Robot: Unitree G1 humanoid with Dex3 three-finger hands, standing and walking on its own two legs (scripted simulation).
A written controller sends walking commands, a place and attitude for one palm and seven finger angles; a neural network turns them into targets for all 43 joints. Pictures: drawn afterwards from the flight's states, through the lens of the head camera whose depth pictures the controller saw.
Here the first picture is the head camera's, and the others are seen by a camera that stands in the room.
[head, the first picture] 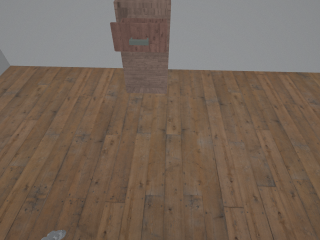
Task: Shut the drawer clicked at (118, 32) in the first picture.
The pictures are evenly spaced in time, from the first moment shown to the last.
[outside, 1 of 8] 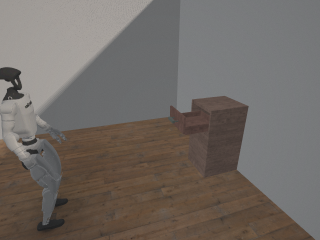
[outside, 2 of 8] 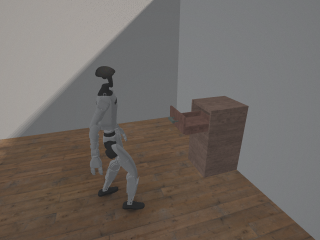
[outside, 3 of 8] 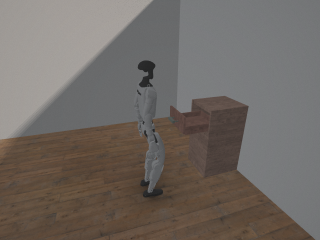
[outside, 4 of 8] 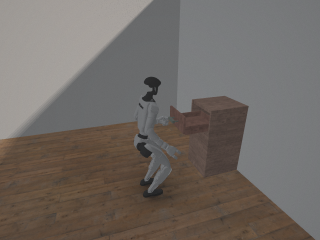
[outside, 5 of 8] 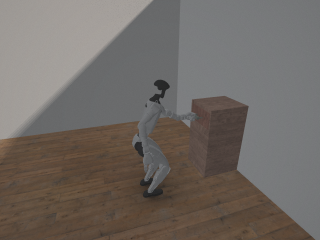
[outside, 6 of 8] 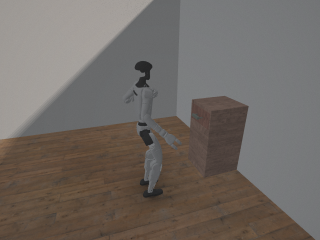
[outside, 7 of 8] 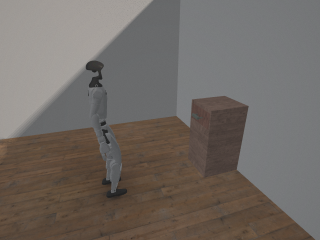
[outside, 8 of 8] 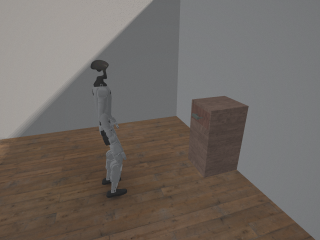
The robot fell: no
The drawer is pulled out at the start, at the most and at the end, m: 0.28 0.28 0.00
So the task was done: yes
